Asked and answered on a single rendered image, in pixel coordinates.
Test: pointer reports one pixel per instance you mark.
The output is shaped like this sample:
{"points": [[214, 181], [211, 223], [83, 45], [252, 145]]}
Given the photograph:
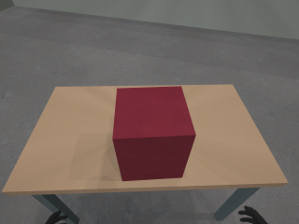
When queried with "robot right hand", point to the robot right hand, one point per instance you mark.
{"points": [[256, 217]]}

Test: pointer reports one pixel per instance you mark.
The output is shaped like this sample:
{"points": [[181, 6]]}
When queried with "table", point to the table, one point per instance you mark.
{"points": [[71, 149]]}

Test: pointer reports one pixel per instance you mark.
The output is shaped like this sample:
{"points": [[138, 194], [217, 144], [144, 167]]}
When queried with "carton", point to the carton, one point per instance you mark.
{"points": [[153, 133]]}

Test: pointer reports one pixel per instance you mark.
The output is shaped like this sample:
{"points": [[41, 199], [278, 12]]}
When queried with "robot left hand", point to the robot left hand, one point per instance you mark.
{"points": [[55, 217]]}

